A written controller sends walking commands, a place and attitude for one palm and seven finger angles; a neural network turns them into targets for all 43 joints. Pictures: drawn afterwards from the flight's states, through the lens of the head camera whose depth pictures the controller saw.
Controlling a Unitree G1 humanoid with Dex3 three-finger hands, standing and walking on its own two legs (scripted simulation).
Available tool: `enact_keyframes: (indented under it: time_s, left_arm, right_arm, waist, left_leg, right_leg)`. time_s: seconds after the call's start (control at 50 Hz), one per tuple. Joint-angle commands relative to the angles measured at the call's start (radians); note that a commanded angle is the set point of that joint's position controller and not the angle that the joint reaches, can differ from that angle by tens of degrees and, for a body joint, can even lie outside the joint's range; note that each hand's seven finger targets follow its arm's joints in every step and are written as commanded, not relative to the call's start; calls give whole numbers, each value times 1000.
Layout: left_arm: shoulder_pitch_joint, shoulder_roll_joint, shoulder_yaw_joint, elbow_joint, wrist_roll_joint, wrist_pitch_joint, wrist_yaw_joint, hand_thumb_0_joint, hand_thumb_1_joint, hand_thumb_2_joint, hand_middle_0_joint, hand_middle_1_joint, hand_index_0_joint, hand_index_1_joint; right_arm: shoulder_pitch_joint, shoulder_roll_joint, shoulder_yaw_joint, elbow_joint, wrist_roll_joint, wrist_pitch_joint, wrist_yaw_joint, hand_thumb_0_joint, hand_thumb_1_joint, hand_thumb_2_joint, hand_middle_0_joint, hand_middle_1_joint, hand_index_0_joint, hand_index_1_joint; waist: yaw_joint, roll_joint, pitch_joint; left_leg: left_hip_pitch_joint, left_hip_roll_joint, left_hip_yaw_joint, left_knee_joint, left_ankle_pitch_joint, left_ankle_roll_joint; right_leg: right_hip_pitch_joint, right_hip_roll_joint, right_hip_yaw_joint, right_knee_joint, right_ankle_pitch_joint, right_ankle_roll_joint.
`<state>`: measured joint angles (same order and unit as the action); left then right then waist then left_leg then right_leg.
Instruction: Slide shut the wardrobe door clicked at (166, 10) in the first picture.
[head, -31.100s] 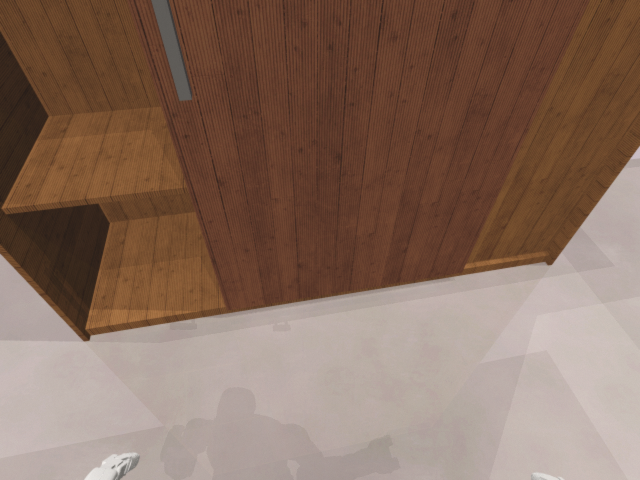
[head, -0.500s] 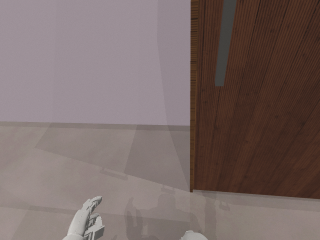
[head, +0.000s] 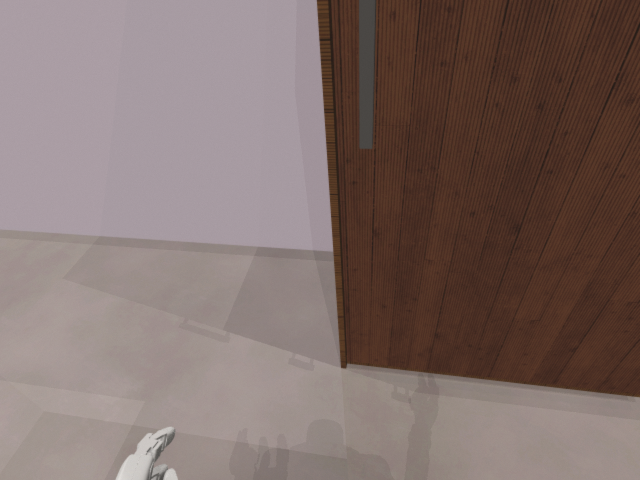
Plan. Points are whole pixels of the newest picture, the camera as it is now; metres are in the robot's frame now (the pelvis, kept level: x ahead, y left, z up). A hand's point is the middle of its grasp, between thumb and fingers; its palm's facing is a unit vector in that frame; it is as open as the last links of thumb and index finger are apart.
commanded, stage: stop stepping back and stand still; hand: right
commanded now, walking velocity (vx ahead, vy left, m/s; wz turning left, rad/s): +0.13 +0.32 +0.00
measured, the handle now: (368, 41) +0.66 -0.04 +0.31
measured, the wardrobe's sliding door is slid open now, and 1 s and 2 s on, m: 0.00 0.00 0.00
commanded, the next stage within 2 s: let the arm hang, fingers relaxed in 0.98 s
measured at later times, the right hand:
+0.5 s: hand out of the picture +0.19 -0.33 +0.18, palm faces +0.56 +0.77 -0.31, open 7.4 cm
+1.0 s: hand out of the picture +0.22 -0.30 +0.18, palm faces +0.43 +0.80 -0.41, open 7.4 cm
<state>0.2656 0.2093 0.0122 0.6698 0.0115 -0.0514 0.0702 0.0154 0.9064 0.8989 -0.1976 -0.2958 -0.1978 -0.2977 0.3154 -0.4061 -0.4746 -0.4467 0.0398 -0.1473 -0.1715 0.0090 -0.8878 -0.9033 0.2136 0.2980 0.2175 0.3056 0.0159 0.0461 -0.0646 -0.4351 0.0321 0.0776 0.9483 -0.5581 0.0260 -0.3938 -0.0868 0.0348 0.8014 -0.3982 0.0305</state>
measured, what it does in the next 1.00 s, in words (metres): steps on the spot: left foot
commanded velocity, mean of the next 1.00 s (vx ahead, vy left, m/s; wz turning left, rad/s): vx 0.04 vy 0.03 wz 0.00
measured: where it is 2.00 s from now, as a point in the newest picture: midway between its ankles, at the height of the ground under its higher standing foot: outside the picture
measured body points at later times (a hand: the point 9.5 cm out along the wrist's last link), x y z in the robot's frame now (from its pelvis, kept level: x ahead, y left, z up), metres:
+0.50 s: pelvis -0.01 -0.04 +0.02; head -0.02 -0.06 +0.47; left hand +0.17 +0.19 -0.05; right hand +0.15 -0.37 +0.20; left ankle -0.04 +0.08 -0.69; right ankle +0.02 -0.15 -0.71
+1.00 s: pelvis +0.01 -0.04 +0.03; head +0.03 -0.05 +0.48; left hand +0.18 +0.19 -0.05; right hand +0.19 -0.34 +0.21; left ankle +0.01 +0.06 -0.71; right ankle +0.02 -0.15 -0.71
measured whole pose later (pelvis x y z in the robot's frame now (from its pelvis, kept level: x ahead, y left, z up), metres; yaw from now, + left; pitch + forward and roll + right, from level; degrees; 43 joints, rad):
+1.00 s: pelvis +0.01 -0.04 +0.03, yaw -1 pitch +0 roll +0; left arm 0.21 0.22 0.00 0.62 -0.02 -0.10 0.06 0.02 0.91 0.90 -0.20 -0.30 -0.20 -0.30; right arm 0.51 -0.36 -0.36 -0.47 0.04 -0.18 -0.16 0.02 -0.89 -0.90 0.21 0.30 0.21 0.30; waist 0.01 0.01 0.03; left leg -0.22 -0.01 0.05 0.51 -0.29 0.02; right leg -0.25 -0.02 -0.08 0.52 -0.27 -0.02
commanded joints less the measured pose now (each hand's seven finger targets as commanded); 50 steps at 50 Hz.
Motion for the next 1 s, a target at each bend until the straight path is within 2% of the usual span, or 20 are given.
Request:
enact_keyframes:
  time_s: [0.0,0.06,0.1,0.14,0.16,0.18,0.2,0.24,0.28,0.34,0.36,0.38,0.4,0.42,0.54,0.58,0.62,0.68,0.8,0.98]
  left_arm:
    - [-138,119,48,-205,4,-80,-32,0,900,900,-200,-300,-200,-300]
    - [-166,117,43,-220,3,-73,-46,0,900,900,-200,-300,-200,-300]
    - [-152,118,41,-229,11,-61,-37,0,900,900,-200,-300,-200,-300]
    - [-152,100,34,-224,9,-39,-28,0,900,900,-200,-300,-200,-300]
    - [-135,85,33,-208,5,-29,-25,0,900,900,-200,-300,-200,-300]
    - [-122,66,38,-209,-10,-18,-21,0,900,900,-200,-300,-200,-300]
    - [-150,89,41,-220,-28,-28,-8,0,900,900,-200,-300,-200,-300]
    - [-120,69,16,-186,2,-65,-11,0,900,900,-200,-300,-200,-300]
    - [-128,93,39,-187,-27,-54,-1,0,900,900,-200,-300,-200,-300]
    - [-134,84,13,-150,-9,-65,24,0,900,900,-200,-300,-200,-300]
    - [-125,100,21,-157,-9,-80,27,0,900,900,-200,-300,-200,-300]
    - [-142,134,35,-183,-12,-96,32,0,900,900,-200,-300,-200,-300]
    - [-148,132,32,-198,-11,-103,21,0,900,900,-200,-300,-200,-300]
    - [-155,122,33,-203,-11,-113,10,0,900,900,-200,-300,-200,-300]
    - [-139,103,18,-194,-13,-135,-25,0,900,900,-200,-300,-200,-300]
    - [-128,104,22,-214,-14,-118,-29,0,900,900,-200,-300,-200,-300]
    - [-116,98,25,-214,-13,-100,-24,0,900,900,-200,-300,-200,-300]
    - [-105,112,42,-201,-29,-89,-20,0,900,900,-200,-300,-200,-300]
    - [-135,118,28,-195,-29,-98,7,0,900,900,-200,-300,-200,-300]
    - [-136,116,35,-219,-24,-100,3,0,900,900,-200,-300,-200,-300]
  right_arm:
    - [-34,-192,-35,-323,-24,-117,32,0,-900,-900,200,300,200,300]
    - [66,-165,-15,-439,-12,-108,26,0,-900,-900,200,300,200,300]
    - [135,-181,-36,-431,-11,-94,16,0,-900,-900,200,300,200,300]
    - [163,-182,-51,-338,-18,-59,4,0,-900,-900,200,300,200,300]
    - [153,-195,-71,-307,-20,-45,1,0,-900,-900,200,300,200,300]
    - [175,-203,-84,-239,-15,-26,-3,0,-900,-900,200,300,200,300]
    - [92,-219,-79,-274,-1,-35,-6,0,-900,-900,200,300,200,300]
    - [49,-350,-196,-282,11,-75,-17,0,-900,-900,200,300,200,300]
    - [64,-174,-59,-179,17,-45,-7,0,-900,-900,200,300,200,300]
    - [37,-138,-8,-144,5,-50,-13,0,-900,-900,200,300,200,300]
    - [0,-116,29,-172,4,-59,-11,0,-900,-900,200,300,200,300]
    - [-30,-113,46,-229,2,-70,-10,0,-900,-900,200,300,200,300]
    - [-61,-147,24,-278,-9,-89,-16,0,-900,-900,200,300,200,300]
    - [-84,-175,8,-296,-17,-101,-14,0,-900,-900,200,300,200,300]
    - [190,-202,-88,-376,-18,-116,-16,0,-900,-900,200,300,200,300]
    - [284,-205,-125,-291,-10,-111,-13,0,-900,-900,200,300,200,300]
    - [260,-202,-137,-220,3,-110,-9,0,-900,-900,200,300,200,300]
    - [250,-152,-94,-132,21,-91,-4,0,-900,-900,200,300,200,300]
    - [157,-152,-31,-157,-1,-95,0,0,-900,-900,200,300,200,300]
    - [246,-221,-114,-293,0,-119,-20,0,-900,-900,200,300,200,300]
  waist:
    - [-14,-240,141]
    - [-31,-333,74]
    - [-34,-409,10]
    - [-48,-337,6]
    - [-51,-167,-2]
    - [-38,114,14]
    - [-28,173,79]
    - [15,45,9]
    - [-3,174,6]
    - [6,14,49]
    - [15,-79,33]
    - [8,-253,25]
    - [-11,-351,20]
    - [-17,-256,47]
    - [-32,-310,-19]
    - [-28,-215,-20]
    - [-6,-34,-8]
    - [2,68,-3]
    - [-19,-90,-83]
    - [-31,-150,-81]
  left_leg:
    - [-66,-28,-69,260,123,-30]
    - [190,-62,46,-48,137,-16]
    - [366,-115,117,-196,95,-3]
    - [492,-111,86,-351,27,28]
    - [453,-35,-23,-513,-6,72]
    - [386,177,-402,-682,-133,177]
    - [316,330,-645,-773,29,257]
    - [265,288,-467,-617,589,243]
    - [201,242,-397,-613,288,174]
    - [97,136,-126,-520,187,95]
    - [82,94,-86,-400,232,58]
    - [2,22,-40,-241,224,-3]
    - [-67,-34,-28,-145,64,-35]
    - [-34,-42,-74,-86,34,-37]
    - [287,-27,-7,-401,235,-38]
    - [390,-8,-40,-525,314,-21]
    - [320,103,-234,-592,381,37]
    - [201,177,-343,-641,379,77]
    - [275,41,-105,-443,697,-32]
    - [333,46,-126,-486,615,-10]
  right_leg:
    - [-135,-266,483,-661,-374,-212]
    - [-178,-179,169,-618,-337,-136]
    - [-209,-140,84,-575,-372,-94]
    - [-283,-107,26,-403,-378,-65]
    - [-260,-36,-44,-166,-304,-46]
    - [-326,50,-110,169,-178,-28]
    - [-405,71,-41,403,-132,-20]
    - [-244,-5,-29,356,-51,-3]
    - [-130,3,-22,155,17,-22]
    - [178,61,-151,-259,101,-40]
    - [269,42,-112,-346,147,-47]
    - [330,-91,118,-420,240,-99]
    - [344,-233,349,-487,319,-166]
    - [260,-266,388,-548,261,-196]
    - [73,-112,46,-466,172,-111]
    - [-16,-52,-13,-397,90,-71]
    - [-17,8,-57,-265,73,-42]
    - [88,31,-38,-192,130,-33]
    - [244,-56,12,-340,610,-66]
    - [147,-19,-7,-355,440,-48]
